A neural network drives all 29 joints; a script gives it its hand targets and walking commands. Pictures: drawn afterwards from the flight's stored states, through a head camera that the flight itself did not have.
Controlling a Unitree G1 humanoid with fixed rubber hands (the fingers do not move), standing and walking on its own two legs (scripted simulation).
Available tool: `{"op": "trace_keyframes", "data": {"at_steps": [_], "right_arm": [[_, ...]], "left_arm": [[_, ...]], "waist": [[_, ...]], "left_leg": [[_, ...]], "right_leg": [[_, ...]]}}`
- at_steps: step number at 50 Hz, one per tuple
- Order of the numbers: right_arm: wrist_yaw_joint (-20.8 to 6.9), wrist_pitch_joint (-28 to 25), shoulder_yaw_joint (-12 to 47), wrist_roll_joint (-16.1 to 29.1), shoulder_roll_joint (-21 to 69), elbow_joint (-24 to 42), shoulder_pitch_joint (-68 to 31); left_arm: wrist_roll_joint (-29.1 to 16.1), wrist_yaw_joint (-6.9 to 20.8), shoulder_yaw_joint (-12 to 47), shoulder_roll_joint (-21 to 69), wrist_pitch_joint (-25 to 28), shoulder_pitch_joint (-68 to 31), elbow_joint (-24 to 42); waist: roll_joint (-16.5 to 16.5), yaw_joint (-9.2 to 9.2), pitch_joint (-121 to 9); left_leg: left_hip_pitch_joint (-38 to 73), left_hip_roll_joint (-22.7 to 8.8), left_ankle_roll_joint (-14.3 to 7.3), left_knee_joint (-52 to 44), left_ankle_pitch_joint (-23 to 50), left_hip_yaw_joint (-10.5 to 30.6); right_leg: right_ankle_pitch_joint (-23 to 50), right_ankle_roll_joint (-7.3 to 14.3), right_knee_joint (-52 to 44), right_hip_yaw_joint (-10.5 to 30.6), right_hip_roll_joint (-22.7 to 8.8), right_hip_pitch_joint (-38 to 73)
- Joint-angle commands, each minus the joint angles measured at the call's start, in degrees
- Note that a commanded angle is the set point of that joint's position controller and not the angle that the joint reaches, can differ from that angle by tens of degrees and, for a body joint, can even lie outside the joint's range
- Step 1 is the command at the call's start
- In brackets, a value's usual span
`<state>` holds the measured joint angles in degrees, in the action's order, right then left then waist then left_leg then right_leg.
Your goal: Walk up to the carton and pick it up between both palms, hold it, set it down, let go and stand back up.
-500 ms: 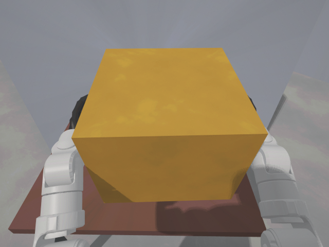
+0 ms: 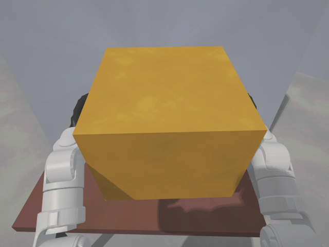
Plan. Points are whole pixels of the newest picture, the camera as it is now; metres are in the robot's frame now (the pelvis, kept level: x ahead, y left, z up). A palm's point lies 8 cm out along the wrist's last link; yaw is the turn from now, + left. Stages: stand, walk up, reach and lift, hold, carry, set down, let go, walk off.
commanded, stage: hold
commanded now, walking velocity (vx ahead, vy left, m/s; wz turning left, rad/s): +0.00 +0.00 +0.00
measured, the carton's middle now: (166, 119) +0.38 +0.00 +0.17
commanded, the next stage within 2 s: none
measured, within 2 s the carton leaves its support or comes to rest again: neither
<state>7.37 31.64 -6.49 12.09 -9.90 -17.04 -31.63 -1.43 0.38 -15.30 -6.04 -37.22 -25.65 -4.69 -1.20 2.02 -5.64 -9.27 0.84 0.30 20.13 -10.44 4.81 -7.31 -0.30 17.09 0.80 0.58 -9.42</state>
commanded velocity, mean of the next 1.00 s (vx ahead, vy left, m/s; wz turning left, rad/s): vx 0.00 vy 0.00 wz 0.00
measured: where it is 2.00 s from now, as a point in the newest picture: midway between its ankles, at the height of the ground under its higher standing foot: outside the picture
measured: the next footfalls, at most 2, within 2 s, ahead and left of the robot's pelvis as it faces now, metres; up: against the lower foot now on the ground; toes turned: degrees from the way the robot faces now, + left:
none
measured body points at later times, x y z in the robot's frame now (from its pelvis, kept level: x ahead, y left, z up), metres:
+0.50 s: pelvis +0.00 +0.00 +0.00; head -0.04 +0.00 +0.45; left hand +0.36 +0.19 +0.17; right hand +0.37 -0.19 +0.17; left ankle +0.00 +0.12 -0.75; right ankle +0.02 -0.12 -0.75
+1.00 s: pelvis +0.00 +0.00 +0.00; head -0.04 +0.00 +0.45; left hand +0.36 +0.19 +0.17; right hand +0.37 -0.19 +0.17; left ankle +0.00 +0.12 -0.75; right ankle +0.02 -0.12 -0.75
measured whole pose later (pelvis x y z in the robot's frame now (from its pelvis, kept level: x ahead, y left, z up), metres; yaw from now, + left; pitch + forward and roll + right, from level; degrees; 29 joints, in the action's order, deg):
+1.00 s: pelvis +0.00 +0.00 +0.00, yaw +0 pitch +0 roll -1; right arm 7.5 31.2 -5.9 12.3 -10.0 -14.5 -29.4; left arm -1.9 -0.2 -14.3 -6.0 -36.6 -23.3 -2.5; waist -1.2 1.8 -6.0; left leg -9.5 0.9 0.1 20.4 -10.8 4.4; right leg -7.5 -0.5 17.3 1.2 0.6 -9.8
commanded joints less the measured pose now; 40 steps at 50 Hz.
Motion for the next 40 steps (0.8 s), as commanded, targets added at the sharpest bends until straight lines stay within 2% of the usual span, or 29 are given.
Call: {"op": "trace_keyframes", "data": {"at_steps": [1, 2, 3, 5, 6, 8, 9, 10, 11, 14, 15, 16, 17, 18, 19, 20, 23, 24, 28, 29, 30, 31, 33, 34, 36, 37, 38, 39, 40], "right_arm": [[-9.6, -5.8, 25.9, 8.7, 30.7, 23.0, -44.6], [-9.3, -6.3, 28.0, 9.6, 31.7, 28.3, -45.8], [-9.3, -6.1, 28.3, 9.6, 31.5, 27.8, -45.6], [-9.3, -5.9, 27.4, 9.4, 30.9, 25.5, -45.8], [-9.0, -5.4, 26.9, 8.7, 31.6, 24.4, -43.5], [-9.4, -5.3, 26.1, 8.3, 30.2, 22.0, -46.6], [-9.3, -5.6, 25.8, 8.1, 31.2, 24.6, -47.9], [-9.5, -6.0, 26.0, 8.2, 31.5, 24.8, -47.1], [-9.4, -6.2, 26.3, 8.4, 32.3, 25.6, -46.9], [-8.2, -6.3, 28.9, 9.3, 34.0, 29.8, -46.4], [-8.4, -5.8, 27.9, 8.4, 32.1, 26.3, -46.1], [-8.7, -6.0, 27.6, 8.9, 31.7, 27.7, -46.1], [-8.5, -5.3, 27.4, 8.7, 32.3, 23.8, -44.2], [-8.6, -5.5, 26.8, 9.0, 31.1, 23.8, -42.5], [-8.6, -5.2, 26.8, 8.1, 31.8, 24.7, -43.9], [-8.9, -5.1, 25.9, 7.8, 31.1, 21.6, -46.2], [-8.8, -6.2, 27.1, 8.1, 32.0, 25.6, -47.2], [-8.5, -6.3, 27.3, 8.1, 32.7, 27.6, -45.9], [-9.0, -6.3, 27.6, 8.0, 32.5, 25.0, -46.5], [-9.0, -6.4, 27.0, 7.9, 32.3, 25.7, -47.1], [-8.9, -5.3, 26.0, 7.7, 30.9, 22.3, -43.6], [-9.0, -6.3, 26.0, 7.6, 31.8, 24.8, -47.0], [-9.6, -6.4, 25.6, 8.1, 30.1, 24.7, -46.1], [-9.2, -6.7, 27.0, 8.5, 31.0, 27.0, -45.1], [-8.4, -6.1, 28.2, 8.7, 31.2, 27.1, -44.2], [-8.5, -6.1, 27.3, 9.4, 29.7, 25.6, -43.0], [-8.9, -5.6, 27.0, 8.3, 30.2, 22.6, -44.2], [-8.5, -5.9, 28.2, 8.8, 31.3, 25.6, -43.4], [-9.1, -5.7, 27.3, 8.6, 30.6, 24.3, -45.3]], "left_arm": [[-7.8, 7.4, 32.6, 28.2, 3.1, -47.8, 18.4], [-8.3, 7.5, 32.3, 27.7, 3.3, -45.7, 19.6], [-7.9, 7.2, 31.8, 26.8, 3.6, -45.8, 19.2], [-6.9, 7.6, 31.3, 27.1, 2.7, -44.7, 16.7], [-6.7, 8.3, 30.3, 26.3, 2.4, -43.7, 16.7], [-6.1, 8.1, 30.0, 26.9, 2.2, -44.9, 14.7], [-7.0, 8.6, 30.7, 26.5, 2.5, -45.6, 14.0], [-7.6, 8.0, 32.2, 26.7, 3.2, -47.2, 16.8], [-7.5, 8.1, 32.8, 28.0, 3.1, -46.4, 16.5], [-7.7, 7.8, 31.1, 26.1, 4.2, -46.1, 18.6], [-7.2, 7.7, 31.3, 27.2, 3.7, -45.8, 15.3], [-8.7, 7.5, 32.5, 26.5, 4.2, -47.9, 18.6], [-7.4, 7.5, 31.7, 26.4, 3.4, -46.7, 16.8], [-7.6, 7.7, 32.6, 27.3, 3.2, -45.7, 19.5], [-6.6, 8.0, 30.1, 24.9, 3.1, -45.9, 16.7], [-6.9, 8.2, 30.8, 26.4, 2.7, -46.3, 13.7], [-6.5, 8.4, 31.1, 26.5, 3.4, -44.8, 14.4], [-7.5, 8.5, 32.6, 27.3, 3.6, -45.9, 17.6], [-7.2, 7.7, 30.9, 27.1, 3.9, -46.5, 15.5], [-8.5, 7.5, 32.6, 27.7, 4.1, -47.5, 16.4], [-6.8, 7.9, 31.2, 26.5, 3.2, -45.1, 14.0], [-8.2, 8.0, 32.5, 28.6, 3.6, -46.3, 15.3], [-8.3, 7.5, 33.2, 28.0, 3.6, -47.5, 17.4], [-8.4, 7.3, 33.4, 27.5, 4.0, -46.2, 18.9], [-7.9, 7.4, 31.9, 25.5, 3.6, -43.9, 18.3], [-7.8, 7.3, 32.6, 26.1, 3.3, -43.7, 18.0], [-7.2, 7.6, 31.4, 26.1, 2.8, -44.8, 15.7], [-6.3, 7.9, 30.6, 26.5, 2.8, -41.8, 16.2], [-6.9, 7.9, 32.0, 28.1, 2.9, -43.5, 16.1]], "waist": [[-1.5, 0.93, -31.1], [0.5, -0.40, -32.8], [0.8, -1.13, -33.5], [0.7, -0.20, -28.1], [0.7, 1.06, -27.1], [1.0, -0.44, -25.4], [2.4, 0.19, -26.6], [-0.4, 0.86, -29.1], [-0.6, 1.02, -28.9], [1.9, -0.43, -31.9], [0.7, 0.11, -29.3], [0.3, 0.11, -31.5], [-1.1, 0.10, -28.8], [-1.4, 0.64, -29.5], [0.8, -0.40, -27.3], [0.3, 0.70, -27.0], [1.5, -0.06, -27.5], [-0.1, 0.82, -31.5], [0.0, -0.65, -29.7], [0.0, 0.17, -30.6], [0.0, 0.84, -27.3], [0.8, 1.18, -30.4], [-2.2, 1.44, -30.1], [-0.3, 0.00, -31.4], [0.5, 0.14, -30.4], [-1.5, 0.24, -31.1], [-0.5, 0.82, -27.3], [1.3, -0.01, -28.6], [0.9, 0.42, -27.2]], "left_leg": [[9.6, 2.2, 4.1, -0.7, 19.7, -2.0], [8.8, 2.1, 3.4, -0.5, 20.6, -2.1], [8.3, 2.5, 3.3, -0.4, 21.2, -2.3], [6.2, 2.5, 2.9, -1.1, 16.7, -2.0], [6.0, 2.7, 3.0, -1.2, 17.8, -2.2], [4.3, 2.9, 2.6, -2.4, 14.3, -2.6], [4.2, 2.6, 1.8, -2.4, 12.2, -2.4], [5.3, 2.7, 2.3, -2.0, 13.8, -2.6], [5.7, 2.6, 2.4, -1.8, 14.0, -2.7], [5.8, 3.0, 2.1, -0.5, 17.5, -2.6], [6.5, 2.8, 2.6, -1.2, 18.0, -2.4], [6.3, 2.9, 2.6, -1.2, 16.7, -2.4], [7.1, 2.8, 3.1, -1.4, 18.0, -2.3], [8.2, 2.5, 3.6, -0.9, 18.8, -2.2], [5.0, 2.8, 2.5, -2.2, 13.4, -2.8], [4.8, 2.3, 2.5, -2.3, 13.4, -1.9], [4.8, 2.7, 2.0, -2.1, 14.3, -2.5], [7.5, 2.4, 2.4, -1.3, 16.9, -2.3], [6.7, 2.3, 2.7, -1.9, 16.9, -2.5], [7.0, 2.5, 2.9, -1.3, 16.5, -1.9], [6.9, 2.4, 2.6, -1.6, 14.6, -2.4], [7.3, 2.2, 2.9, -1.4, 16.9, -2.0], [8.3, 2.0, 4.1, -1.1, 18.2, -1.6], [9.4, 2.1, 3.7, -0.7, 20.9, -1.9], [7.2, 2.9, 3.1, -0.7, 19.2, -2.3], [8.5, 2.5, 3.7, -0.3, 19.9, -1.7], [7.7, 2.4, 3.2, -1.2, 17.7, -1.8], [7.6, 2.7, 2.5, -0.9, 18.7, -2.0], [7.3, 2.0, 2.9, -1.4, 17.4, -1.5]], "right_leg": [[14.1, 0.6, -0.1, -1.7, 2.6, 10.2], [17.1, 0.1, 0.2, -1.0, 2.2, 11.9], [17.9, -0.1, 0.4, -1.5, 2.5, 13.0], [14.4, 0.3, -0.1, -1.5, 2.1, 11.7], [16.9, 0.1, -0.1, -1.2, 1.7, 13.1], [11.4, 0.7, -0.3, -1.8, 2.5, 11.9], [10.9, 0.4, -0.4, -1.0, 1.7, 11.9], [11.4, 0.3, 0.0, -1.8, 1.9, 10.7], [12.6, 0.2, -0.1, -1.3, 1.8, 10.7], [19.5, -0.7, 0.9, -0.4, 1.3, 14.2], [17.6, -0.6, 0.3, -1.0, 1.8, 12.6], [15.7, -0.3, 0.5, -1.3, 1.9, 11.9], [15.7, -0.1, 0.4, -1.4, 1.9, 11.0], [15.8, 0.0, 0.4, -1.4, 2.1, 11.4], [12.8, -0.1, -0.4, -1.0, 1.4, 12.0], [11.7, 0.2, -0.2, -1.6, 1.6, 10.4], [13.1, -0.2, -0.3, -1.1, 1.5, 12.4], [16.0, -0.1, 0.1, -1.1, 1.3, 12.6], [13.6, 0.2, -0.2, -1.6, 2.0, 11.1], [14.2, 0.2, 0.1, -1.0, 1.6, 10.7], [12.8, 0.1, -0.7, -0.8, 1.4, 10.5], [13.8, 0.3, 0.0, -1.5, 2.0, 11.4], [12.5, 1.0, 0.2, -1.9, 2.4, 8.8], [15.1, 0.6, 0.2, -1.9, 2.4, 9.8], [17.1, 0.0, 0.2, -1.5, 2.0, 12.0], [17.1, -0.1, 0.4, -1.5, 1.8, 10.9], [13.7, 0.2, -0.3, -1.6, 2.1, 9.4], [17.3, -0.2, -0.2, -0.9, 1.6, 12.0], [13.8, 0.3, -0.2, -1.0, 2.0, 10.4]]}}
